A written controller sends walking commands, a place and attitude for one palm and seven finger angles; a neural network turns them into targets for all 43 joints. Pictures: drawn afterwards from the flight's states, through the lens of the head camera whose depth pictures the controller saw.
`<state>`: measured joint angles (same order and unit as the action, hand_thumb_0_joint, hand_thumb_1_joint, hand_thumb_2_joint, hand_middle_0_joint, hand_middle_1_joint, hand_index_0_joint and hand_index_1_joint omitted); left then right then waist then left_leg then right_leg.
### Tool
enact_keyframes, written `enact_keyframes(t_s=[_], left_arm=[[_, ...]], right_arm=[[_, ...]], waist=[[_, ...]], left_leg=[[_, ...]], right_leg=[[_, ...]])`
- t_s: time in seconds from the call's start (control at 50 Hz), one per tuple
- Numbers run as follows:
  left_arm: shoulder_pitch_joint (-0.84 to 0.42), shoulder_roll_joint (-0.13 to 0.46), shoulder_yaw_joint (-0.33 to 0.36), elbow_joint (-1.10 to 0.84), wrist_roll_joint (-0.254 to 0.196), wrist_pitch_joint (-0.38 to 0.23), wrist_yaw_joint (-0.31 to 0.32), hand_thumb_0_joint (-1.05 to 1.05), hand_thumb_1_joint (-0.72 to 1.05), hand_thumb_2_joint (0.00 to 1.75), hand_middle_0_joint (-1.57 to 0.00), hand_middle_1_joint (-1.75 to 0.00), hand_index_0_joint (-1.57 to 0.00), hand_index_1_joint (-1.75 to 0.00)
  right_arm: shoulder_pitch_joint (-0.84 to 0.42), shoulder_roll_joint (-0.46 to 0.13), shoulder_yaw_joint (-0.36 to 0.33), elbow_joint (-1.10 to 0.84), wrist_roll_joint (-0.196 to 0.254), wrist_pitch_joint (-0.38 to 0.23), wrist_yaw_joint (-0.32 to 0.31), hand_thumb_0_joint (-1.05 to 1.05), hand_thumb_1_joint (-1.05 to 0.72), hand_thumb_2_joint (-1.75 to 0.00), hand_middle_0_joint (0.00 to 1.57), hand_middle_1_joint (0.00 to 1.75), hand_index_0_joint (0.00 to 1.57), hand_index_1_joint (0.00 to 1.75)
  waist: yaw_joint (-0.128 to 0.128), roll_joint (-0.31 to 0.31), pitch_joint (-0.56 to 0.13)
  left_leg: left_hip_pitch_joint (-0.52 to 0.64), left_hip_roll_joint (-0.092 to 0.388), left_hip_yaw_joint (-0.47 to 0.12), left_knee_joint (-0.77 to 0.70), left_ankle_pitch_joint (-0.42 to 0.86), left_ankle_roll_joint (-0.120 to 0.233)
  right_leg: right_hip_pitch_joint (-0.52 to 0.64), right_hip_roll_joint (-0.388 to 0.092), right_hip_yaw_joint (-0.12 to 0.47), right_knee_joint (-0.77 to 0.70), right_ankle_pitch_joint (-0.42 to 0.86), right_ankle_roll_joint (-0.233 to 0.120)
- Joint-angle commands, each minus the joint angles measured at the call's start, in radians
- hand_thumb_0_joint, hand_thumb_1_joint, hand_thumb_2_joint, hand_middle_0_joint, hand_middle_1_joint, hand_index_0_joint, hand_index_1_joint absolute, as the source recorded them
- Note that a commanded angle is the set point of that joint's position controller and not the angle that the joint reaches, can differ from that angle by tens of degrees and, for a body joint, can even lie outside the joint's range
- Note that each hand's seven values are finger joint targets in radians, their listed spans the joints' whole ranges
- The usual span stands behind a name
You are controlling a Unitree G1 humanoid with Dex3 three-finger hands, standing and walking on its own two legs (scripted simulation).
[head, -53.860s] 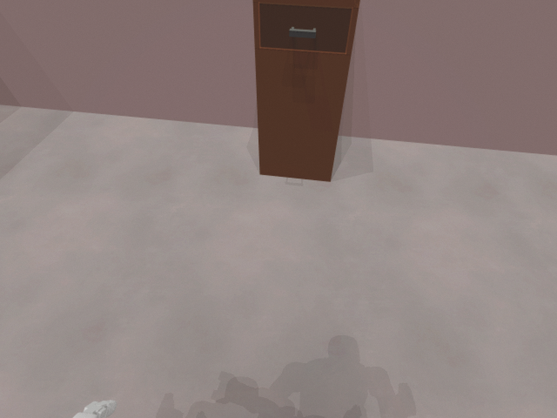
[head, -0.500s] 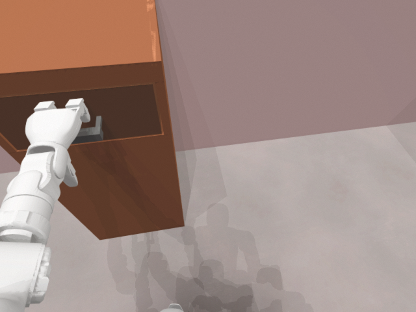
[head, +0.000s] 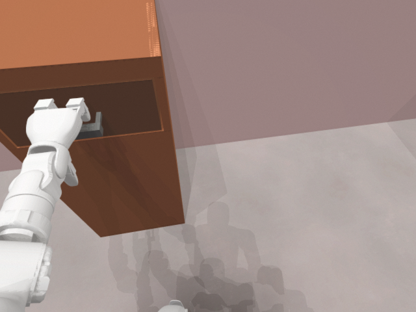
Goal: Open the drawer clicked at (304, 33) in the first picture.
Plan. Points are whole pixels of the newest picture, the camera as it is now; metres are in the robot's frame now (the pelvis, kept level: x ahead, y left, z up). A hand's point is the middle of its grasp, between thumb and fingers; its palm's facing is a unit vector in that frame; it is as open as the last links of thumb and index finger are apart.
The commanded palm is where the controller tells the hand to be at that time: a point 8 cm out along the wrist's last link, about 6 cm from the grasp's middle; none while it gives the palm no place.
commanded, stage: lift the fingers back up to retry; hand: left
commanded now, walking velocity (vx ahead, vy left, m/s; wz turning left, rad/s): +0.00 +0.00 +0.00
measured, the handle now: (78, 125) +0.49 +0.29 +0.05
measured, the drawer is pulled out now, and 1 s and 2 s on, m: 0.00 0.00 0.00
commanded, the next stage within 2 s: re-aim the fingers above the handle in 0.78 s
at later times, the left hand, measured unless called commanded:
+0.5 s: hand (67, 128) +0.44 +0.28 +0.09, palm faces +0.02 -0.02 -1.00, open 13.8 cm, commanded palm +0.42 +0.28 +0.15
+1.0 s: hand (65, 130) +0.43 +0.28 +0.10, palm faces -0.02 -0.04 -1.00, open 13.8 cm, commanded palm +0.42 +0.28 +0.17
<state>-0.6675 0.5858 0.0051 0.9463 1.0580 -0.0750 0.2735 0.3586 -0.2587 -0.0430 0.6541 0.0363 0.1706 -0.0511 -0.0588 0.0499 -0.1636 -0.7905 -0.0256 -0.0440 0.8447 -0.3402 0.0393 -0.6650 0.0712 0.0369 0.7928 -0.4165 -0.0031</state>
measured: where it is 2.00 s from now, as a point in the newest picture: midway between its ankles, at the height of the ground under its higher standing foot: outside the picture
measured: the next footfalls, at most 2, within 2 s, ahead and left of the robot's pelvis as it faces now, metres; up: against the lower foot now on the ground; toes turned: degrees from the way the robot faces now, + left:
none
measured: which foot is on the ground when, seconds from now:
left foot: down 0.00-1.00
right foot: down 0.00-1.00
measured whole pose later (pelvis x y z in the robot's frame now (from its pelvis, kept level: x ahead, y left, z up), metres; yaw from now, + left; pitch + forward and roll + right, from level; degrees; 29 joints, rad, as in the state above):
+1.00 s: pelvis +0.03 -0.01 +0.02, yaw +2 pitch +12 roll -1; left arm -0.56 0.58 0.02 0.66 0.98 -0.13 0.09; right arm 0.25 -0.27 -0.06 0.65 0.04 0.16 -0.08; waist 0.00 0.05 -0.10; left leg -0.59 -0.04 -0.07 0.71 -0.32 0.02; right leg -0.46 0.05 0.02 0.66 -0.41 -0.02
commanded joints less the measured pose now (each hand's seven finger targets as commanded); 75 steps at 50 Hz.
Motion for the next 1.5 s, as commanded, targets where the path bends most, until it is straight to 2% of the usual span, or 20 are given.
enact_keyframes(t_s=[0.0, 0.04, 0.12, 0.16, 0.3, 0.38, 0.44, 0.6, 0.68, 0.74, 0.88, 0.92, 0.98, 1.0, 1.08, 1.12, 1.22, 1.28, 1.4, 1.48], left_arm=[[-0.289, 0.2, 0.042, -0.085, -0.023, 0.023, -0.01, 0.0, -0.5, 0.3, -0.3, -1.2, -0.3, -1.2], [-0.344, 0.229, 0.055, -0.147, -0.02, 0.016, -0.011, 0.0, -0.5, 0.3, -0.3, -1.2, -0.3, -1.2], [-0.366, 0.212, 0.052, -0.203, -0.033, 0.018, -0.015, 0.0, -0.5, 0.3, -0.3, -1.2, -0.3, -1.2], [-0.357, 0.262, 0.094, -0.221, -0.032, 0.013, -0.014, 0.0, -0.5, 0.3, -0.3, -1.2, -0.3, -1.2], [-0.379, 0.275, 0.106, -0.334, -0.034, 0.001, -0.017, 0.0, -0.5, 0.3, -0.3, -1.2, -0.3, -1.2], [-0.342, 0.324, 0.158, -0.398, -0.04, 0.023, -0.016, 0.0, -0.5, 0.3, -0.3, -1.2, -0.3, -1.2], [-0.316, 0.271, 0.118, -0.481, -0.057, 0.05, -0.037, 0.0, -0.5, 0.3, -0.3, -1.2, -0.3, -1.2], [-0.257, 0.271, 0.087, -0.389, -0.076, 0.141, -0.143, 0.0, -0.5, 0.3, -0.3, -1.2, -0.3, -1.2], [-0.228, 0.269, 0.078, -0.362, -0.078, 0.114, -0.221, 0.0, -0.5, 0.3, -0.3, -1.2, -0.3, -1.2], [-0.26, 0.253, 0.067, -0.441, -0.086, 0.042, -0.251, 0.0, -0.5, 0.3, -0.3, -1.2, -0.3, -1.2], [-0.303, 0.34, 0.186, -0.508, -0.085, -0.069, -0.162, 0.0, -0.5, 0.3, -0.3, -1.2, -0.3, -1.2], [-0.388, 0.25, 0.109, -0.519, -0.096, -0.059, -0.129, 0.0, -0.5, 0.3, -0.3, -1.2, -0.3, -1.2], [-0.37, 0.32, 0.157, -0.457, -0.067, -0.009, -0.084, 0.0, -0.5, 0.3, -0.3, -1.2, -0.3, -1.2], [-0.378, 0.281, 0.12, -0.453, -0.068, 0.012, -0.079, 0.0, -0.5, 0.3, -0.3, -1.2, -0.3, -1.2], [-0.319, 0.321, 0.143, -0.411, -0.068, 0.076, -0.095, 0.0, -0.5, 0.3, -0.3, -1.2, -0.3, -1.2], [-0.287, 0.261, 0.092, -0.386, -0.084, 0.1, -0.129, 0.0, -0.5, 0.3, -0.3, -1.2, -0.3, -1.2], [-0.252, 0.278, 0.1, -0.411, -0.098, 0.066, -0.194, 0.0, -0.5, 0.3, -0.3, -1.2, -0.3, -1.2], [-0.252, 0.343, 0.164, -0.436, -0.085, 0.015, -0.191, 0.0, -0.5, 0.3, -0.3, -1.2, -0.3, -1.2], [-0.308, 0.303, 0.151, -0.453, -0.068, -0.018, -0.119, 0.0, -0.5, 0.3, -0.3, -1.2, -0.3, -1.2], [-0.344, 0.289, 0.129, -0.457, -0.063, 0.012, -0.09, 0.0, -0.5, 0.3, -0.3, -1.2, -0.3, -1.2]], right_arm=[[0.063, -0.16, -0.056, -0.081, -0.008, -0.023, -0.013, 0.0, -0.9, -0.9, 0.2, 0.3, 0.2, 0.3], [0.055, -0.155, -0.057, -0.08, -0.006, -0.023, -0.016, 0.0, -0.9, -0.9, 0.2, 0.3, 0.2, 0.3], [0.044, -0.152, -0.057, -0.079, -0.009, -0.029, -0.017, 0.0, -0.9, -0.9, 0.2, 0.3, 0.2, 0.3], [0.041, -0.153, -0.059, -0.077, -0.008, -0.032, -0.022, 0.0, -0.9, -0.9, 0.2, 0.3, 0.2, 0.3], [0.007, -0.146, -0.058, -0.079, -0.006, -0.041, -0.027, 0.0, -0.9, -0.9, 0.2, 0.3, 0.2, 0.3], [-0.008, -0.147, -0.058, -0.081, -0.006, -0.042, -0.021, 0.0, -0.9, -0.9, 0.2, 0.3, 0.2, 0.3], [-0.032, -0.143, -0.059, -0.097, -0.002, -0.042, -0.013, 0.0, -0.9, -0.9, 0.2, 0.3, 0.2, 0.3], [-0.083, -0.155, -0.04, -0.099, 0.01, -0.028, -0.027, 0.0, -0.9, -0.9, 0.2, 0.3, 0.2, 0.3], [-0.092, -0.158, -0.033, -0.112, 0.012, -0.014, -0.031, 0.0, -0.9, -0.9, 0.2, 0.3, 0.2, 0.3], [-0.096, -0.151, -0.039, -0.124, 0.008, -0.012, -0.033, 0.0, -0.9, -0.9, 0.2, 0.3, 0.2, 0.3], [-0.092, -0.14, -0.052, -0.109, -0.001, -0.017, -0.041, 0.0, -0.9, -0.9, 0.2, 0.3, 0.2, 0.3], [-0.075, -0.135, -0.059, -0.095, -0.004, -0.029, -0.033, 0.0, -0.9, -0.9, 0.2, 0.3, 0.2, 0.3], [-0.07, -0.145, -0.058, -0.082, -0.003, -0.027, -0.031, 0.0, -0.9, -0.9, 0.2, 0.3, 0.2, 0.3], [-0.074, -0.142, -0.059, -0.081, -0.003, -0.028, -0.029, 0.0, -0.9, -0.9, 0.2, 0.3, 0.2, 0.3], [-0.07, -0.151, -0.053, -0.085, -0.001, -0.019, -0.026, 0.0, -0.9, -0.9, 0.2, 0.3, 0.2, 0.3], [-0.074, -0.154, -0.05, -0.093, 0.002, -0.014, -0.024, 0.0, -0.9, -0.9, 0.2, 0.3, 0.2, 0.3], [-0.083, -0.158, -0.044, -0.11, 0.006, -0.008, -0.032, 0.0, -0.9, -0.9, 0.2, 0.3, 0.2, 0.3], [-0.087, -0.151, -0.043, -0.114, 0.008, -0.008, -0.037, 0.0, -0.9, -0.9, 0.2, 0.3, 0.2, 0.3], [-0.077, -0.14, -0.054, -0.1, 0.004, -0.026, -0.032, 0.0, -0.9, -0.9, 0.2, 0.3, 0.2, 0.3], [-0.06, -0.146, -0.061, -0.094, 0.004, -0.036, -0.027, 0.0, -0.9, -0.9, 0.2, 0.3, 0.2, 0.3]], waist=[[-0.017, -0.008, -0.239], [-0.014, 0.022, -0.3], [-0.016, 0.032, -0.297], [-0.004, 0.031, -0.308], [0.002, 0.08, -0.312], [0.03, 0.093, -0.378], [0.027, 0.088, -0.392], [0.027, -0.015, -0.236], [0.036, -0.051, -0.214], [0.032, -0.016, -0.241], [0.042, 0.033, -0.27], [0.01, 0.039, -0.276], [0.031, 0.051, -0.326], [0.024, 0.07, -0.325], [0.043, 0.009, -0.376], [0.025, -0.019, -0.335], [0.031, -0.054, -0.268], [0.051, -0.019, -0.251], [0.037, 0.074, -0.229], [0.031, 0.053, -0.31]], left_leg=[[0.295, 0.008, 0.028, -0.11, 0.161, 0.018], [0.344, 0.011, 0.024, -0.114, 0.2, 0.016], [0.391, 0.013, 0.016, -0.122, 0.248, 0.016], [0.407, 0.013, 0.014, -0.126, 0.265, 0.016], [0.469, 0.01, 0.015, -0.143, 0.358, 0.013], [0.531, 0.011, 0.013, -0.147, 0.471, 0.008], [0.567, 0.011, 0.017, -0.151, 0.541, 0.01], [0.497, -0.006, 0.037, -0.214, 0.42, 0.019], [0.481, -0.014, 0.048, -0.218, 0.415, 0.022], [0.508, -0.018, 0.048, -0.206, 0.431, 0.025], [0.494, -0.021, 0.033, -0.176, 0.43, 0.019], [0.505, -0.018, 0.03, -0.165, 0.422, 0.016], [0.507, -0.017, 0.028, -0.162, 0.432, 0.009], [0.514, -0.016, 0.032, -0.159, 0.434, 0.008], [0.494, -0.016, 0.042, -0.17, 0.45, 0.013], [0.48, -0.014, 0.046, -0.177, 0.445, 0.017], [0.459, -0.013, 0.046, -0.206, 0.403, 0.025], [0.448, -0.016, 0.042, -0.215, 0.386, 0.025], [0.487, -0.006, 0.028, -0.209, 0.373, 0.012], [0.532, -0.004, 0.017, -0.202, 0.383, 0.009]], right_leg=[[0.019, 0.01, -0.054, -0.137, 0.152, -0.036], [0.038, 0.009, -0.052, -0.133, 0.178, -0.035], [0.06, 0.012, -0.058, -0.146, 0.203, -0.04], [0.082, 0.013, -0.058, -0.146, 0.219, -0.04], [0.123, 0.012, -0.061, -0.16, 0.287, -0.042], [0.177, 0.012, -0.061, -0.161, 0.369, -0.043], [0.213, 0.009, -0.059, -0.173, 0.428, -0.038], [0.3, -0.007, -0.055, -0.229, 0.431, -0.035], [0.329, -0.016, -0.043, -0.239, 0.487, -0.031], [0.324, -0.019, -0.034, -0.236, 0.501, -0.032], [0.267, -0.011, -0.037, -0.202, 0.46, -0.036], [0.233, -0.012, -0.046, -0.195, 0.431, -0.038], [0.23, -0.007, -0.049, -0.182, 0.424, -0.039], [0.226, -0.007, -0.05, -0.18, 0.426, -0.041], [0.313, -0.011, -0.041, -0.189, 0.498, -0.033], [0.33, -0.013, -0.041, -0.202, 0.515, -0.033], [0.349, -0.017, -0.036, -0.227, 0.495, -0.03], [0.332, -0.013, -0.034, -0.223, 0.466, -0.031], [0.225, -0.002, -0.054, -0.21, 0.341, -0.045], [0.214, 0.002, -0.056, -0.207, 0.325, -0.043]])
